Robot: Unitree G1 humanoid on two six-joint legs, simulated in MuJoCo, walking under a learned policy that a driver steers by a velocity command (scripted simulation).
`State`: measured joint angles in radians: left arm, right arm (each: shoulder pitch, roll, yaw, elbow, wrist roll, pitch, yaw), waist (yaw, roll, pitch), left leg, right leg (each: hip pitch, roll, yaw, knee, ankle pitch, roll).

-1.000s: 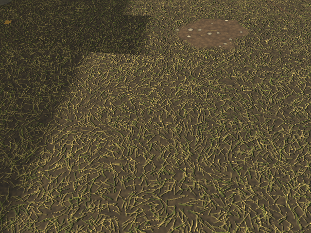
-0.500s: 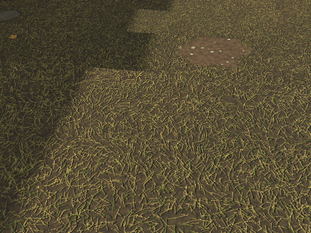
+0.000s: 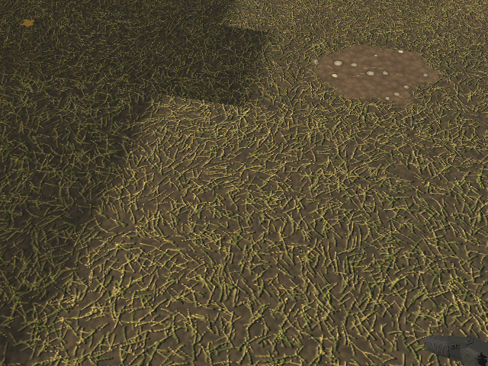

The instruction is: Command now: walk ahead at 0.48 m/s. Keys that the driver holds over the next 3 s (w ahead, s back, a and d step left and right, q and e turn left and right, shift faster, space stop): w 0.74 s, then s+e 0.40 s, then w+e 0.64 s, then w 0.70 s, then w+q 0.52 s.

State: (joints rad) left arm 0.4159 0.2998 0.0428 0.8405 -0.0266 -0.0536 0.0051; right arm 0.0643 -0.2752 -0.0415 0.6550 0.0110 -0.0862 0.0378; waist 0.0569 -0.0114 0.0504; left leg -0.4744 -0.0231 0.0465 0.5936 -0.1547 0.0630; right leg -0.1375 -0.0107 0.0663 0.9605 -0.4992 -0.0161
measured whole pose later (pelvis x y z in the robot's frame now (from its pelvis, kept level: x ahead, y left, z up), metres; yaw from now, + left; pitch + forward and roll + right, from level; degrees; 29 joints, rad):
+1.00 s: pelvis +0.53 -0.02 +0.01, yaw -5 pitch +2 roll -2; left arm 0.33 0.31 0.06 0.83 -0.01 -0.03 0.02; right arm 0.04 -0.27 -0.03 0.72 -0.04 -0.08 0.00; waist 0.08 0.01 0.06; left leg -0.48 0.01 -0.02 0.48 -0.01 0.02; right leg -0.20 0.07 0.07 0.76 -0.53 0.01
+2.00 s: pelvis +0.75 -0.09 +0.02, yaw -36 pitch +2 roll +2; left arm 0.32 0.30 0.07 0.76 -0.03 -0.05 0.02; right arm 0.24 -0.26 -0.07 0.88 0.00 -0.10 0.03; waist -0.01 -0.05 0.00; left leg -0.18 -0.04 0.02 0.36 -0.22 0.02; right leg -0.50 -0.04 0.08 1.12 -0.35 -0.03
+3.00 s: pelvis +1.18 -0.40 +0.02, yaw -24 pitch +2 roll +0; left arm 0.19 0.29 0.07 0.68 0.00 -0.08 0.02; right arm 0.35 -0.26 -0.05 0.77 0.03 -0.06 0.03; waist -0.03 -0.03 0.02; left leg -0.23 -0.13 -0.06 0.47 -0.26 0.11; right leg -0.60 -0.06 0.08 1.13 -0.32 0.01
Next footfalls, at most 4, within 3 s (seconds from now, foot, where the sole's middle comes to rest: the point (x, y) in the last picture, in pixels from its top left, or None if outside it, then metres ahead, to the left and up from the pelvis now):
0.48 right None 0.45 -0.14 -0.76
0.96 left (240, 272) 0.71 0.08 -0.76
1.34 right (312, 348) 0.50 -0.13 -0.76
1.82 left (270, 237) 0.83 -0.01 -0.76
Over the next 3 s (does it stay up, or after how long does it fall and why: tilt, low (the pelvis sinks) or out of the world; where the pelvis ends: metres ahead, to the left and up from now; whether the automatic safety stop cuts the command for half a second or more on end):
stays up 1.18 -0.40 0.02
